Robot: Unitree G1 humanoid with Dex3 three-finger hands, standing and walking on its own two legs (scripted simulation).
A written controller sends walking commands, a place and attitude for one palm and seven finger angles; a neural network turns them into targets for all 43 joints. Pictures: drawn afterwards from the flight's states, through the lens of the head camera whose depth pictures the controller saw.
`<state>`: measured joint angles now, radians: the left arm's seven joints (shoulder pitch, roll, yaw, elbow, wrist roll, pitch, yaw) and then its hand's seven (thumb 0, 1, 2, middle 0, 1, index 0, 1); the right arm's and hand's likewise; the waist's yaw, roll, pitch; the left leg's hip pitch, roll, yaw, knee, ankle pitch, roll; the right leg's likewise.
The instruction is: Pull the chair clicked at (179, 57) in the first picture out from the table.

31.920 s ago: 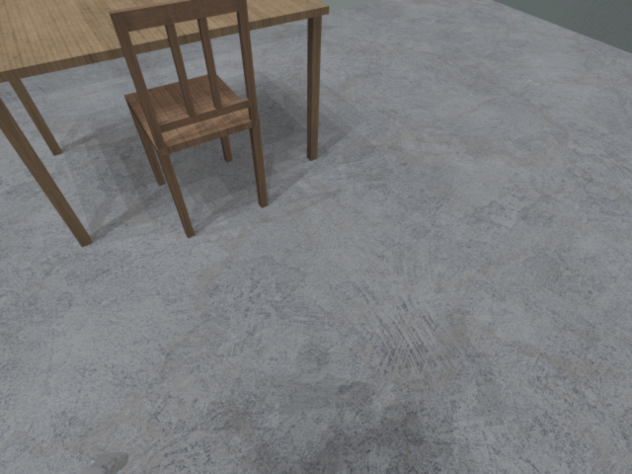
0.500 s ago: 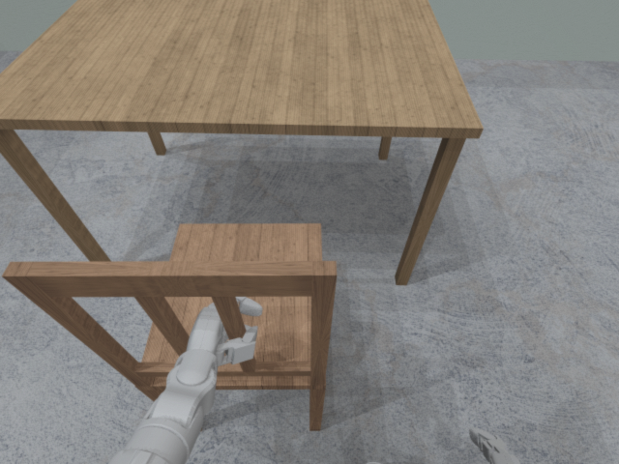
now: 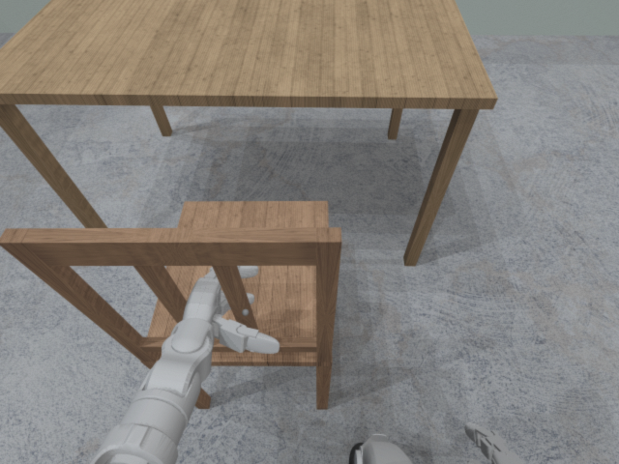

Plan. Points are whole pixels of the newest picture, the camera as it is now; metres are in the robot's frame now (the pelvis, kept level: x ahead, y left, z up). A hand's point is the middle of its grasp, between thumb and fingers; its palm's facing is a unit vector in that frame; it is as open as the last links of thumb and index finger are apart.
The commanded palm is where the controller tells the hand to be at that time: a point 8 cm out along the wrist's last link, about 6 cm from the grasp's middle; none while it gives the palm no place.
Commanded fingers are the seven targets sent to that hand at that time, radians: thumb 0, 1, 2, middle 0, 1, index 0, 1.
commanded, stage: open the thumb and straighten the fingers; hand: left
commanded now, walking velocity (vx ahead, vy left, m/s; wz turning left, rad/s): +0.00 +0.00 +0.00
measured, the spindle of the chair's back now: (179, 308) +0.35 +0.20 -0.06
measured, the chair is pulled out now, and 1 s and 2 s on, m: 0.33 0.33 0.33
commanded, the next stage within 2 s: draw the fingers out of the gap in 0.26 s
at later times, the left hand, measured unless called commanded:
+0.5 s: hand (243, 325) +0.32 +0.10 -0.05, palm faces -0.07 -0.99 -0.13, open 17.4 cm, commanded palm +0.28 +0.16 -0.02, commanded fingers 0.00 -0.55 0.20 0.00 0.00 0.00 0.00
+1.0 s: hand (233, 390) +0.23 +0.10 -0.04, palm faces -0.09 -0.99 -0.12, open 17.5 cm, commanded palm +0.20 +0.16 -0.02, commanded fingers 0.00 -0.55 0.20 0.00 0.00 0.00 0.00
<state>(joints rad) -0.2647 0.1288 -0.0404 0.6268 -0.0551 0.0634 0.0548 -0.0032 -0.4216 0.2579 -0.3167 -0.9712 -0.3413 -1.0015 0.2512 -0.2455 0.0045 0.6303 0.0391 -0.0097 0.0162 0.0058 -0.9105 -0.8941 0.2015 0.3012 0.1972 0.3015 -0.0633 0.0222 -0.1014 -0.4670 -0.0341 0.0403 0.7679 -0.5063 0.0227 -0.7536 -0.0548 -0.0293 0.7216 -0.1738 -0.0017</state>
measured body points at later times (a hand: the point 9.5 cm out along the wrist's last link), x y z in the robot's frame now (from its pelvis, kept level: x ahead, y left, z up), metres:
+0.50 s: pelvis +0.00 -0.02 -0.01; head +0.06 -0.04 +0.44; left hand +0.32 +0.15 -0.04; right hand +0.13 -0.28 -0.12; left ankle -0.08 +0.10 -0.70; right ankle +0.10 -0.12 -0.70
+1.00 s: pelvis +0.00 -0.01 -0.01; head +0.05 -0.03 +0.43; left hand +0.23 +0.16 -0.03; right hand +0.19 -0.24 -0.09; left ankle -0.08 +0.10 -0.70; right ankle +0.10 -0.12 -0.70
